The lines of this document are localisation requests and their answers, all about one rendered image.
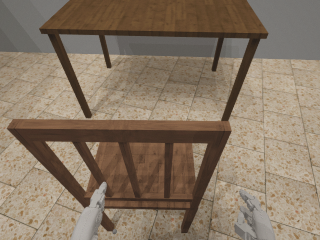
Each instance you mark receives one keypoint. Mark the table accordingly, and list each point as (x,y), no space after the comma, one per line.
(156,18)

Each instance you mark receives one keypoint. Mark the right robot hand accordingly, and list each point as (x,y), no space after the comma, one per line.
(258,226)

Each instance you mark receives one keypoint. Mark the chair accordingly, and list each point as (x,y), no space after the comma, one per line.
(146,164)

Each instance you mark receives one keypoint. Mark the left robot hand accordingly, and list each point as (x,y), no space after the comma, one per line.
(91,217)

